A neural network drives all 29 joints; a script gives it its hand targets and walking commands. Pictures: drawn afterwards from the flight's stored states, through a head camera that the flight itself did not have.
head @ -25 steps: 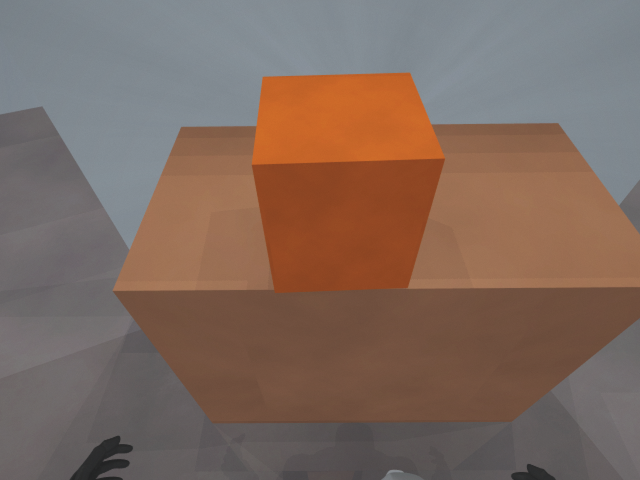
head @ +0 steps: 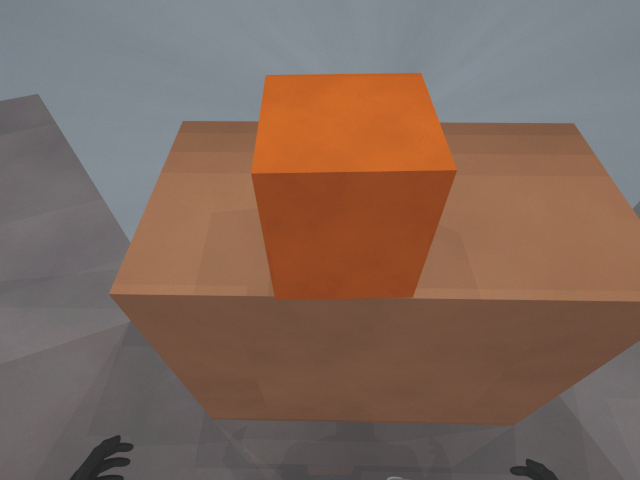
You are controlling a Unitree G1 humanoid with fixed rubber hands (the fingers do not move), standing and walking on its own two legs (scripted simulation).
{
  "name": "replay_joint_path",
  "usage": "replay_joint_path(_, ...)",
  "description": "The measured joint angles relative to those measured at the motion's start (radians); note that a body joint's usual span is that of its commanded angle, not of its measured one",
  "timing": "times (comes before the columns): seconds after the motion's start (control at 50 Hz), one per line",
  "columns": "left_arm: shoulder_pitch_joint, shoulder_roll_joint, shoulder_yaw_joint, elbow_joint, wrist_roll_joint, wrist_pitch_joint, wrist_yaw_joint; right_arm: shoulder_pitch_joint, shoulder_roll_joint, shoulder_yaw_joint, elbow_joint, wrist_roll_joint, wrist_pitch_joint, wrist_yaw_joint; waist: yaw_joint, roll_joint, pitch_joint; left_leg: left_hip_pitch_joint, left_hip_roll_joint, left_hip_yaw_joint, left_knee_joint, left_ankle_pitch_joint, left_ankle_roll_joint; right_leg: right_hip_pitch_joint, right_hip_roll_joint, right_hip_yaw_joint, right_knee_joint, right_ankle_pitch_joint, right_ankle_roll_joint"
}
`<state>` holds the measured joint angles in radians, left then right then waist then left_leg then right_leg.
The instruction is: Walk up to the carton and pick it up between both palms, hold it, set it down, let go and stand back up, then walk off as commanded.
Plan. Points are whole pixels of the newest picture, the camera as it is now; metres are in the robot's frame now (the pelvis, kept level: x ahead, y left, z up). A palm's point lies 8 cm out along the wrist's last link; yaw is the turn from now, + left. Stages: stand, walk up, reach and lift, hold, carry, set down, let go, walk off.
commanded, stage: walk up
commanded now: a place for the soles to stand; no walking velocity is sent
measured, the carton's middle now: (343, 193) +0.48 -0.01 +0.09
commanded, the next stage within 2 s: reach and lift in 1.34 s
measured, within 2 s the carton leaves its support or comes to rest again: neither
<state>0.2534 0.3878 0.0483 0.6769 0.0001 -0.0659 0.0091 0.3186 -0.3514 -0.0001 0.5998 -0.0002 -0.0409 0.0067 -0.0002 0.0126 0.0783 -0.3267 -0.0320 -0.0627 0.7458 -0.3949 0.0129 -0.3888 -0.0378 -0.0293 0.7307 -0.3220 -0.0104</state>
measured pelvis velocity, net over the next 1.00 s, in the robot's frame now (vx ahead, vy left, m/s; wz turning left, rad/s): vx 0.00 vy -0.01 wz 0.03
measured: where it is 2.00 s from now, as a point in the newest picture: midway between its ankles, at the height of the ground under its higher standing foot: outside the picture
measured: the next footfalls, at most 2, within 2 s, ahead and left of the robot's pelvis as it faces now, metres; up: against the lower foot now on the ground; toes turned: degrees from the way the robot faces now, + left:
none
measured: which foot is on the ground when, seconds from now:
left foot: down 0.00-1.00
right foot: down 0.00-1.00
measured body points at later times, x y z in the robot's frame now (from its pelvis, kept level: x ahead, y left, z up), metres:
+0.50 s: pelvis -0.01 -0.01 +0.00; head +0.01 -0.02 +0.45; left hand +0.11 +0.30 -0.08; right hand +0.12 -0.29 -0.10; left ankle +0.00 +0.12 -0.71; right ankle +0.04 -0.13 -0.71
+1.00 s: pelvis +0.00 -0.01 +0.00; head +0.02 -0.02 +0.45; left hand +0.12 +0.31 -0.08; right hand +0.12 -0.28 -0.10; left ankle +0.00 +0.12 -0.71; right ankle +0.04 -0.13 -0.71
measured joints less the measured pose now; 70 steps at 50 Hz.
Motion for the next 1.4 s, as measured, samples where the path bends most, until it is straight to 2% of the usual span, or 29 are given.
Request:
replay_joint_path(0.3,0.000,0.000,0.000,0.001,0.000,0.008,0.000,-0.007,0.000,0.000,0.000,0.000,-0.009,0.000,0.000,0.000,-0.001,0.000,-0.005,-0.003,0.010,-0.014,-0.003,-0.008,-0.006,-0.003,0.029,-0.016,0.000)
replay_joint_path(0.38,0.000,0.000,0.000,0.000,0.000,0.029,0.000,-0.007,0.000,0.000,0.000,0.000,-0.013,0.000,0.000,0.000,-0.001,0.000,-0.005,-0.005,0.010,-0.005,-0.003,-0.012,-0.004,-0.003,0.055,-0.111,0.000)
replay_joint_path(0.44,0.000,0.000,0.000,0.000,0.000,0.017,0.000,-0.008,0.000,0.000,0.000,0.000,-0.008,0.000,0.000,0.001,-0.002,0.000,-0.004,-0.014,0.010,0.000,-0.003,-0.003,-0.002,-0.011,0.024,0.011,0.000)
replay_joint_path(0.64,0.003,0.001,0.000,0.001,0.000,0.028,-0.001,0.002,-0.001,0.000,0.000,0.000,0.005,0.000,0.000,0.003,-0.002,0.000,-0.004,-0.012,0.010,-0.008,-0.003,0.000,-0.006,-0.013,0.033,-0.025,-0.001)
replay_joint_path(1.3,0.006,0.001,0.000,0.004,0.000,-0.001,-0.003,-0.015,-0.001,0.000,0.000,0.000,-0.007,0.000,0.000,0.006,-0.002,0.000,-0.007,-0.030,0.010,0.001,-0.005,0.012,-0.005,-0.025,0.022,-0.020,-0.001)
replay_joint_path(1.38,0.006,0.001,0.000,0.005,0.000,0.015,-0.003,-0.015,-0.001,0.000,0.000,0.000,-0.010,0.000,0.000,0.006,-0.003,0.000,-0.009,-0.031,0.010,0.001,-0.005,0.009,-0.008,-0.025,0.029,-0.024,-0.001)
replay_joint_path(1.4,-0.001,0.000,-0.001,0.002,0.000,0.062,-0.003,-0.033,-0.001,-0.003,0.051,-0.004,-0.057,0.004,0.000,0.006,-0.003,0.000,-0.008,-0.030,0.010,0.001,-0.010,0.008,-0.008,-0.026,0.030,-0.024,-0.001)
